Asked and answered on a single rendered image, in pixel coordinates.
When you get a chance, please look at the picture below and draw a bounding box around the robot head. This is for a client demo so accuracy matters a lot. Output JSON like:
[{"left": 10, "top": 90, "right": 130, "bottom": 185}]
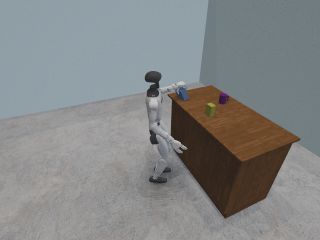
[{"left": 145, "top": 71, "right": 162, "bottom": 98}]

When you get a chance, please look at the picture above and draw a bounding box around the table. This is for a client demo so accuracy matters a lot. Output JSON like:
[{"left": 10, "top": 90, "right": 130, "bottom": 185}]
[{"left": 167, "top": 85, "right": 301, "bottom": 219}]

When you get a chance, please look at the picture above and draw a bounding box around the sponge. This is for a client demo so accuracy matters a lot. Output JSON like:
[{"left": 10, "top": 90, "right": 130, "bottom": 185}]
[{"left": 175, "top": 87, "right": 189, "bottom": 101}]

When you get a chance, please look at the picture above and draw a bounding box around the right robot forearm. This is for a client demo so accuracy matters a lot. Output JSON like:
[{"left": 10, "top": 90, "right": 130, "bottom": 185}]
[{"left": 150, "top": 124, "right": 174, "bottom": 144}]

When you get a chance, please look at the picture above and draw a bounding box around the robot left thigh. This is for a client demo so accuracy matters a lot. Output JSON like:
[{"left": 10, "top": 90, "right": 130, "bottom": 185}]
[{"left": 160, "top": 121, "right": 171, "bottom": 151}]

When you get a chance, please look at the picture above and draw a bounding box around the left robot hand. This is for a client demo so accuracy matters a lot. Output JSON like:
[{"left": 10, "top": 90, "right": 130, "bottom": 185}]
[{"left": 175, "top": 81, "right": 189, "bottom": 94}]

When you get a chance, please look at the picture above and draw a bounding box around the right robot hand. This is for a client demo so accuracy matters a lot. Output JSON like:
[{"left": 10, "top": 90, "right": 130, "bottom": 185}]
[{"left": 171, "top": 140, "right": 187, "bottom": 154}]

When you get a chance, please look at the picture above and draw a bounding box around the right robot upper arm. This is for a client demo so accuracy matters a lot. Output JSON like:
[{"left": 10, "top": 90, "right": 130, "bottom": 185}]
[{"left": 148, "top": 98, "right": 159, "bottom": 129}]

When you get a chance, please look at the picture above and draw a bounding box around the left robot forearm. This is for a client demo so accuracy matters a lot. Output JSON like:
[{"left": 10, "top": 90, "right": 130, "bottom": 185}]
[{"left": 159, "top": 83, "right": 178, "bottom": 94}]

